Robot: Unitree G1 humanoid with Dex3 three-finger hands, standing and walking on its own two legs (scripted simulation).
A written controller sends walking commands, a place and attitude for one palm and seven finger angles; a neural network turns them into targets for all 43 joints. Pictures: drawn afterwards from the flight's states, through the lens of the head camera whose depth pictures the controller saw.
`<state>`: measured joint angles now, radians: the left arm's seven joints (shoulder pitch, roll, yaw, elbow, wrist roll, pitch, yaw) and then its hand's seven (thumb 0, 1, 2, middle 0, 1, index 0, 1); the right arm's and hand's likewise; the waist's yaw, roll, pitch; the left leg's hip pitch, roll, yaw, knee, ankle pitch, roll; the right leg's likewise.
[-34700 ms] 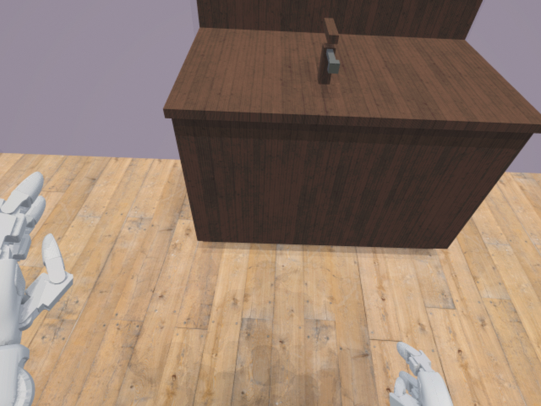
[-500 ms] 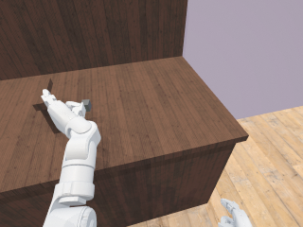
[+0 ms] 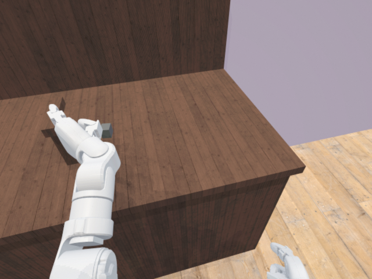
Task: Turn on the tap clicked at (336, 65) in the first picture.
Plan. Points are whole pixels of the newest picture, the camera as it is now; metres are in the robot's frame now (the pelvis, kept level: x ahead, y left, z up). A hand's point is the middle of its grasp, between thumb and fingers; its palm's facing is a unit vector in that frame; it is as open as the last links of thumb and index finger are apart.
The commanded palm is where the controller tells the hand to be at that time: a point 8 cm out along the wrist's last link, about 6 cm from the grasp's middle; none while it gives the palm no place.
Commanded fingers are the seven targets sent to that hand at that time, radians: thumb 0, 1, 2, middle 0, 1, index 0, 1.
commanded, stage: lift the hand up off the lever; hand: left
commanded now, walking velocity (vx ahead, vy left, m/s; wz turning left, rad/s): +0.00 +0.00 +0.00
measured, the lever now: (106, 130) +0.45 +0.25 +0.09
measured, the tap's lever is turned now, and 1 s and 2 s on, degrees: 80 80 80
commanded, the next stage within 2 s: draw the hand back beside the body in 0.14 s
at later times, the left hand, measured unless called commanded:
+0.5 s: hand (111, 138) +0.34 +0.18 +0.17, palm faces +0.35 -0.93 -0.09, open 7.8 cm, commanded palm +0.29 +0.24 +0.17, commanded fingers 0.00 0.90 0.90 -0.16 -0.19 -0.16 -0.19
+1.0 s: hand (85, 171) +0.27 +0.21 +0.15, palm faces +0.24 -0.93 -0.27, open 7.6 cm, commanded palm +0.23 +0.26 +0.18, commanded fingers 0.00 0.90 0.90 -0.19 -0.27 -0.19 -0.27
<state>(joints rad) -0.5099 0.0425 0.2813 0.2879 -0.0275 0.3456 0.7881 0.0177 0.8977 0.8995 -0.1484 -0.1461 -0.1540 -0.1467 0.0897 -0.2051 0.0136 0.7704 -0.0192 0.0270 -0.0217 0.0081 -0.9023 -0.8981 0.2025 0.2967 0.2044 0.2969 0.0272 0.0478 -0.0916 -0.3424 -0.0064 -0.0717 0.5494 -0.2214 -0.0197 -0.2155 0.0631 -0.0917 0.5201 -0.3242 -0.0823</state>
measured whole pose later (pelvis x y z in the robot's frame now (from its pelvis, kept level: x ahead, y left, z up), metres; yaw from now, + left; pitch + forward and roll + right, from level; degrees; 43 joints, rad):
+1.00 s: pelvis +0.00 +0.01 +0.01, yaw -3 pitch -5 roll -1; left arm 0.19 0.32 0.17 -0.13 -0.09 -0.08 0.09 0.02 0.89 0.90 -0.19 -0.24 -0.19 -0.24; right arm 0.16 -0.21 0.05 0.63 0.01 -0.02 -0.06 0.01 -0.90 -0.90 0.20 0.30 0.21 0.30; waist 0.02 0.06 0.01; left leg -0.13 0.02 -0.02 0.40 -0.17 -0.01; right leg 0.00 0.08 -0.03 0.32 -0.23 -0.07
